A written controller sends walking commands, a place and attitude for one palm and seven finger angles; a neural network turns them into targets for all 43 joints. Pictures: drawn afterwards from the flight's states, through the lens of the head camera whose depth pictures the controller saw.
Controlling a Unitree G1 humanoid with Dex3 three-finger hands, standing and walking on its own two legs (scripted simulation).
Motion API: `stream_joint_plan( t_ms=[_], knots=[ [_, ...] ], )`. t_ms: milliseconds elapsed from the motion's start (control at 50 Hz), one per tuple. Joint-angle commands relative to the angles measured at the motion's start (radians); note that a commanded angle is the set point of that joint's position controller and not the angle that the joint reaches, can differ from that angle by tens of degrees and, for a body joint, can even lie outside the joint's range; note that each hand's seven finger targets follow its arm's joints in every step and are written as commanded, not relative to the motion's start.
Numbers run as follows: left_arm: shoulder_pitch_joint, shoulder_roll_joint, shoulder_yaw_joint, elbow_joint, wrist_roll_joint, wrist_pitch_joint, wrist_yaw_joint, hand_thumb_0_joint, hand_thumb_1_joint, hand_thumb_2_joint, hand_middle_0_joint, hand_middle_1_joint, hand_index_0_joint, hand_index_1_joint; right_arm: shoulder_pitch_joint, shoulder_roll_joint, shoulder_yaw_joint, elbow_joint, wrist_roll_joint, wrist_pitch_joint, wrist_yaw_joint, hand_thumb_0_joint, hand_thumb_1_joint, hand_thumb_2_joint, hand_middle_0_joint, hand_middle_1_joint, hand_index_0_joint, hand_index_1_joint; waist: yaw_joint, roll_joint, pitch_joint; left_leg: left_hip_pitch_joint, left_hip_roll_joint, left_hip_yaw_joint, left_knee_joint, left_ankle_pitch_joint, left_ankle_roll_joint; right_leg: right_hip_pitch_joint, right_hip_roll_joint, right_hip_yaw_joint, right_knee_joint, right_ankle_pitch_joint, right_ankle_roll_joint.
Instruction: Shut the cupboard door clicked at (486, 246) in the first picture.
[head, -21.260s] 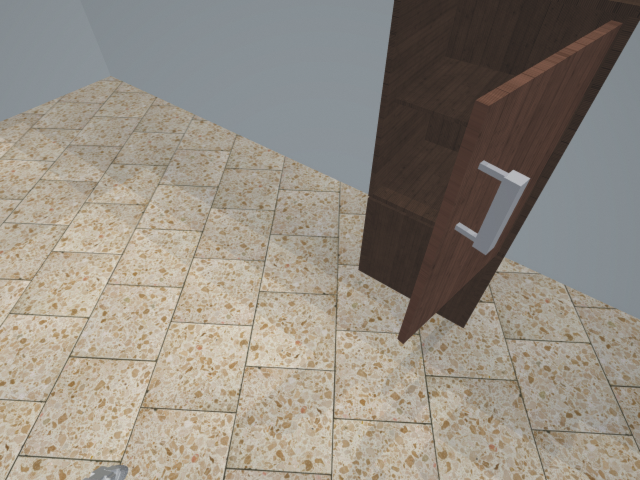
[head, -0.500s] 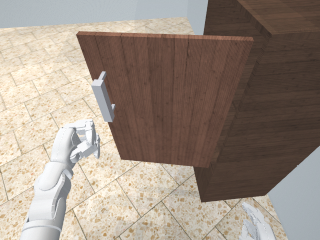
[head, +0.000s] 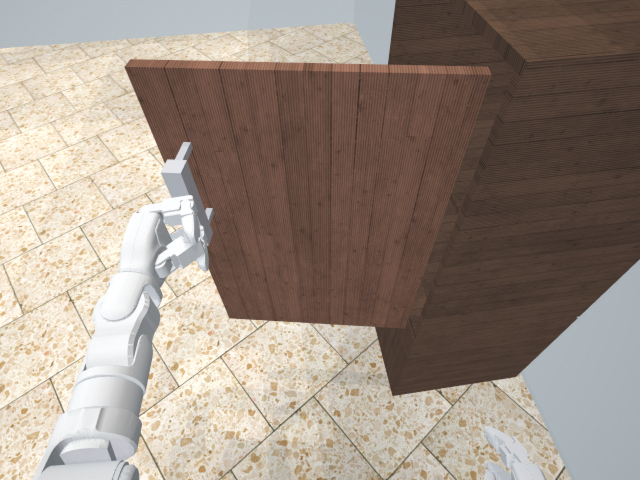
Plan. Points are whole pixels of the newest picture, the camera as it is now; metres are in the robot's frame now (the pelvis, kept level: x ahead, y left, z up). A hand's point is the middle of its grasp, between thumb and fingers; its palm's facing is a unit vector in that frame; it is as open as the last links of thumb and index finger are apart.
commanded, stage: bring the fist close to the handle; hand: left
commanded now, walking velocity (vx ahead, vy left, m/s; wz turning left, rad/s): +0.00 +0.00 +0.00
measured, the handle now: (194, 195) +0.47 +0.19 +0.10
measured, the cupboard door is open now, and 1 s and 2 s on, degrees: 78 72 59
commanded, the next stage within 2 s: push the door shut along its arc in 0.30 s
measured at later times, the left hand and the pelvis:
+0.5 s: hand (194, 249) +0.37 +0.17 +0.10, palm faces -0.02 -1.00 -0.02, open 3.1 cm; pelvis +0.00 +0.00 +0.00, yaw +0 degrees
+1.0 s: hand (219, 213) +0.42 +0.15 +0.10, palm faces -0.17 -0.99 -0.03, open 3.1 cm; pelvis -0.01 +0.01 -0.01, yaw +1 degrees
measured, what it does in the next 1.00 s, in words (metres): stands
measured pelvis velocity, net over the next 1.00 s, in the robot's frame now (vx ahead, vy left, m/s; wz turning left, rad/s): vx -0.01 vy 0.01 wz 0.01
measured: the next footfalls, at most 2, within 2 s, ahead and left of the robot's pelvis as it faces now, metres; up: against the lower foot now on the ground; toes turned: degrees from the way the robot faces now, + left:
none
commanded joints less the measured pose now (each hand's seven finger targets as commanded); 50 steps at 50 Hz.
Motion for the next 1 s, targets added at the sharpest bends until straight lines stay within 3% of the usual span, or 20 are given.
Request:
stream_joint_plan(
  t_ms=[0, 20, 100, 140, 180, 240, 300, 360, 400, 420, 500, 520, 560, 620, 660, 740, 780, 820, 860, 980],
  knots=[
    [-0.274, 0.182, 0.07, -0.228, -0.02, -0.092, -0.018, 0.0, 0.9, 0.9, -1.3, -1.5, -1.3, -1.5, -0.034, -0.123, -0.053, -0.147, 0.01, -0.035, -0.007, 0.0, -0.9, -0.9, 0.2, 0.3, 0.2, 0.3, 0.02, -0.024, -0.306, 0.096, -0.012, -0.012, -0.07, 0.306, 0.009, 0.18, -0.002, 0.02, -0.069, 0.373, 0.005],
    [-0.283, 0.185, 0.066, -0.232, -0.022, -0.096, -0.021, 0.0, 0.9, 0.9, -1.3, -1.5, -1.3, -1.5, -0.029, -0.127, -0.054, -0.149, 0.009, -0.035, -0.007, 0.0, -0.9, -0.9, 0.2, 0.3, 0.2, 0.3, 0.018, -0.047, -0.304, 0.092, -0.01, -0.018, -0.069, 0.305, 0.011, 0.187, -0.001, 0.019, -0.068, 0.37, 0.005],
    [-0.291, 0.176, 0.062, -0.253, -0.028, -0.107, -0.022, 0.0, 0.9, 0.9, -1.3, -1.5, -1.3, -1.5, -0.03, -0.125, -0.057, -0.145, 0.013, -0.034, -0.01, 0.0, -0.9, -0.9, 0.2, 0.3, 0.2, 0.3, 0.008, -0.025, -0.285, 0.102, -0.01, -0.015, -0.078, 0.276, 0.012, 0.158, 0.003, 0.018, -0.079, 0.339, 0.006],
    [-0.293, 0.201, 0.078, -0.251, -0.025, -0.108, -0.017, 0.0, 0.9, 0.9, -1.3, -1.5, -1.3, -1.5, -0.03, -0.13, -0.058, -0.142, 0.012, -0.031, -0.014, 0.0, -0.9, -0.9, 0.2, 0.3, 0.2, 0.3, 0.005, -0.046, -0.286, 0.096, -0.01, -0.017, -0.078, 0.263, 0.015, 0.164, 0.001, 0.024, -0.085, 0.327, 0.009],
    [-0.327, 0.161, 0.036, -0.272, -0.023, -0.113, -0.016, 0.0, 0.9, 0.9, -1.3, -1.5, -1.3, -1.5, -0.035, -0.122, -0.057, -0.138, 0.014, -0.035, -0.014, 0.0, -0.9, -0.9, 0.2, 0.3, 0.2, 0.3, -0.005, -0.003, -0.28, 0.119, -0.009, -0.019, -0.08, 0.254, 0.013, 0.137, 0.003, 0.017, -0.086, 0.305, 0.007],
    [-0.311, 0.202, 0.074, -0.247, -0.023, -0.115, -0.01, 0.0, 0.9, 0.9, -1.3, -1.5, -1.3, -1.5, -0.032, -0.129, -0.059, -0.13, 0.011, -0.034, -0.018, 0.0, -0.9, -0.9, 0.2, 0.3, 0.2, 0.3, 0.002, -0.037, -0.282, 0.112, -0.008, -0.022, -0.082, 0.246, 0.015, 0.151, 0.002, 0.02, -0.09, 0.298, 0.007],
    [-0.283, 0.175, 0.058, -0.249, -0.027, -0.113, -0.014, 0.0, 0.9, 0.9, -1.3, -1.5, -1.3, -1.5, -0.038, -0.126, -0.057, -0.137, 0.013, -0.035, -0.015, 0.0, -0.9, -0.9, 0.2, 0.3, 0.2, 0.3, 0.009, -0.032, -0.298, 0.119, -0.009, -0.022, -0.083, 0.265, 0.012, 0.159, 0.003, 0.016, -0.083, 0.317, 0.005],
    [-0.297, 0.159, 0.044, -0.215, -0.024, -0.102, -0.013, 0.0, 0.9, 0.9, -1.3, -1.5, -1.3, -1.5, -0.043, -0.124, -0.053, -0.137, 0.014, -0.031, -0.014, 0.0, -0.9, -0.9, 0.2, 0.3, 0.2, 0.3, 0.002, -0.038, -0.26, 0.105, -0.009, -0.021, -0.088, 0.231, 0.013, 0.136, 0.002, 0.016, -0.093, 0.283, 0.008],
    [-0.318, 0.189, 0.064, -0.193, -0.021, -0.1, -0.013, 0.0, 0.9, 0.9, -1.3, -1.5, -1.3, -1.5, -0.042, -0.129, -0.052, -0.134, 0.014, -0.028, -0.015, 0.0, -0.9, -0.9, 0.2, 0.3, 0.2, 0.3, 0.001, -0.039, -0.244, 0.09, -0.009, -0.024, -0.089, 0.208, 0.011, 0.128, 0.001, 0.017, -0.095, 0.259, 0.006],
    [-0.358, 0.217, 0.07, -0.18, -0.017, -0.102, -0.015, 0.0, 0.9, 0.9, -1.3, -1.5, -1.3, -1.5, -0.038, -0.136, -0.051, -0.13, 0.012, -0.024, -0.019, 0.0, -0.9, -0.9, 0.2, 0.3, 0.2, 0.3, -0.01, -0.063, -0.238, 0.084, -0.009, -0.026, -0.085, 0.195, 0.016, 0.13, -0.001, 0.024, -0.1, 0.247, 0.009],
    [-0.54, 0.198, 0.024, -0.13, -0.013, -0.118, -0.044, 0.0, 0.9, 0.9, -1.3, -1.5, -1.3, -1.5, -0.039, -0.133, -0.044, -0.117, 0.015, -0.023, -0.025, 0.0, -0.9, -0.9, 0.2, 0.3, 0.2, 0.3, -0.038, 0.002, -0.248, 0.105, -0.011, -0.034, -0.077, 0.166, 0.014, 0.082, 0.002, 0.025, -0.094, 0.207, 0.002],
    [-0.563, 0.231, 0.044, -0.103, -0.013, -0.12, -0.049, 0.0, 0.9, 0.9, -1.3, -1.5, -1.3, -1.5, -0.028, -0.138, -0.045, -0.109, 0.014, -0.019, -0.03, 0.0, -0.9, -0.9, 0.2, 0.3, 0.2, 0.3, -0.042, -0.03, -0.253, 0.098, -0.01, -0.04, -0.074, 0.159, 0.016, 0.09, 0.001, 0.026, -0.095, 0.196, 0.003],
    [-0.608, 0.192, 0.009, -0.078, -0.015, -0.127, -0.066, 0.0, 0.9, 0.9, -1.3, -1.5, -1.3, -1.5, -0.023, -0.135, -0.046, -0.108, 0.014, -0.02, -0.028, 0.0, -0.9, -0.9, 0.2, 0.3, 0.2, 0.3, -0.046, -0.017, -0.3, 0.122, -0.013, -0.04, -0.066, 0.198, 0.016, 0.09, 0.002, 0.023, -0.081, 0.241, 0.0],
    [-0.588, 0.253, 0.061, 0.011, -0.016, -0.125, -0.083, 0.0, 0.9, 0.9, -1.3, -1.5, -1.3, -1.5, 0.003, -0.146, -0.048, -0.101, 0.011, -0.01, -0.027, 0.0, -0.9, -0.9, 0.2, 0.3, 0.2, 0.3, -0.036, -0.03, -0.32, 0.1, -0.014, -0.042, -0.053, 0.229, 0.014, 0.112, 0.0, 0.024, -0.067, 0.28, -0.001],
    [-0.634, 0.192, 0.008, 0.004, -0.018, -0.135, -0.101, 0.0, 0.9, 0.9, -1.3, -1.5, -1.3, -1.5, 0.006, -0.141, -0.049, -0.104, 0.012, -0.012, -0.021, 0.0, -0.9, -0.9, 0.2, 0.3, 0.2, 0.3, -0.044, -0.008, -0.342, 0.118, -0.014, -0.043, -0.049, 0.261, 0.012, 0.098, 0.001, 0.018, -0.055, 0.31, -0.003],
    [-0.716, 0.226, 0.02, 0.084, -0.016, -0.147, -0.116, 0.0, 0.9, 0.9, -1.3, -1.5, -1.3, -1.5, 0.031, -0.153, -0.05, -0.088, 0.011, -0.001, -0.021, 0.0, -0.9, -0.9, 0.2, 0.3, 0.2, 0.3, -0.066, -0.04, -0.308, 0.091, -0.014, -0.047, -0.042, 0.235, 0.016, 0.063, 0.004, 0.018, -0.056, 0.286, -0.001],
    [-0.731, 0.205, 0.009, 0.115, -0.015, -0.152, -0.122, 0.0, 0.9, 0.9, -1.3, -1.5, -1.3, -1.5, 0.041, -0.152, -0.053, -0.086, 0.01, 0.0, -0.018, 0.0, -0.9, -0.9, 0.2, 0.3, 0.2, 0.3, -0.063, -0.008, -0.332, 0.104, -0.015, -0.047, -0.038, 0.242, 0.013, 0.051, 0.006, 0.016, -0.048, 0.284, -0.005],
    [-0.747, 0.256, 0.039, 0.12, -0.009, -0.166, -0.125, 0.0, 0.9, 0.9, -1.3, -1.5, -1.3, -1.5, 0.061, -0.162, -0.058, -0.08, 0.007, 0.004, -0.018, 0.0, -0.9, -0.9, 0.2, 0.3, 0.2, 0.3, -0.059, -0.021, -0.359, 0.104, -0.013, -0.051, -0.034, 0.265, 0.015, 0.07, 0.006, 0.017, -0.041, 0.302, -0.005],
    [-0.789, 0.216, -0.001, 0.143, -0.004, -0.17, -0.139, 0.0, 0.9, 0.9, -1.3, -1.5, -1.3, -1.5, 0.065, -0.158, -0.057, -0.077, 0.009, 0.006, -0.016, 0.0, -0.9, -0.9, 0.2, 0.3, 0.2, 0.3, -0.078, -0.006, -0.353, 0.112, -0.012, -0.051, -0.028, 0.268, 0.015, 0.038, 0.009, 0.016, -0.038, 0.303, -0.005],
    [-0.887, 0.235, 0.01, 0.231, 0.0, -0.189, -0.149, 0.0, 0.9, 0.9, -1.3, -1.5, -1.3, -1.5, 0.1, -0.168, -0.059, -0.054, 0.001, 0.01, -0.015, 0.0, -0.9, -0.9, 0.2, 0.3, 0.2, 0.3, -0.097, -0.012, -0.356, 0.105, -0.01, -0.06, -0.023, 0.24, 0.015, -0.005, 0.013, 0.012, -0.033, 0.262, -0.006]
  ],
)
